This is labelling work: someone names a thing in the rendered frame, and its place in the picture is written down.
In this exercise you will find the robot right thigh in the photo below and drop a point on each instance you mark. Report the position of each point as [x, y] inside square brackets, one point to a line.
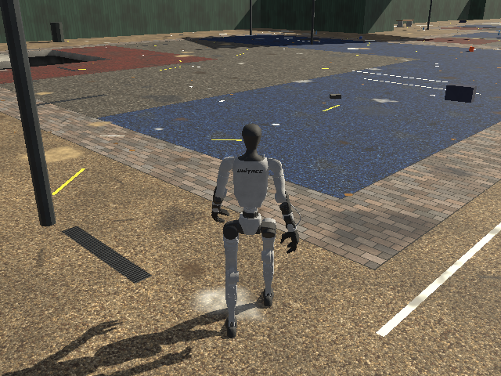
[268, 234]

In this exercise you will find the right robot forearm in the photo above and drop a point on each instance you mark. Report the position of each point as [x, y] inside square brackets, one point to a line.
[287, 213]

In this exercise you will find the left robot shin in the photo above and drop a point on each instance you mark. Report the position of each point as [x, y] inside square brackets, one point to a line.
[230, 297]

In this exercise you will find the left robot forearm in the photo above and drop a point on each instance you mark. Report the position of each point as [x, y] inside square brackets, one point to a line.
[217, 202]

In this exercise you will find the robot right upper arm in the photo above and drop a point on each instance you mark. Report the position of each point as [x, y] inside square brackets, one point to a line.
[278, 178]

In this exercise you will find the left robot hand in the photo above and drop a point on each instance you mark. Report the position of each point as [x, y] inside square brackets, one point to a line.
[215, 215]

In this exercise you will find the right robot hand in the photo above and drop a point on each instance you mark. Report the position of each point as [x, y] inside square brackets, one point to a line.
[295, 239]

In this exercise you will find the robot left upper arm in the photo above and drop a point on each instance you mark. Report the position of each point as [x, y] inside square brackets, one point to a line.
[223, 176]

